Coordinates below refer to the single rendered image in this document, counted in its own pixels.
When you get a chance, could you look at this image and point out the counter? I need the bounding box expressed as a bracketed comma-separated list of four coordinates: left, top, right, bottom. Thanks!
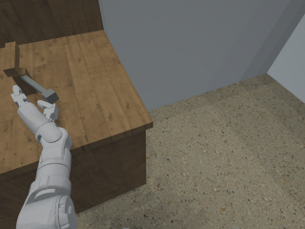
[0, 0, 153, 229]

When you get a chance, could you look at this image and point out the robot left upper arm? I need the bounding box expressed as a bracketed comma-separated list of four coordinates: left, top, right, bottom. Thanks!
[17, 195, 77, 229]

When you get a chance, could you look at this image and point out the tap lever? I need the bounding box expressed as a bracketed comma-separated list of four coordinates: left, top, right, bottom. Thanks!
[20, 75, 59, 104]

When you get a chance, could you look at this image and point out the left robot forearm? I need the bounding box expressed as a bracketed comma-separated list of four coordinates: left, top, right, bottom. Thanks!
[15, 122, 72, 229]

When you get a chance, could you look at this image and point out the left robot hand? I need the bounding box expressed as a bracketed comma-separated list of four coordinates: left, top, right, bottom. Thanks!
[11, 85, 59, 135]

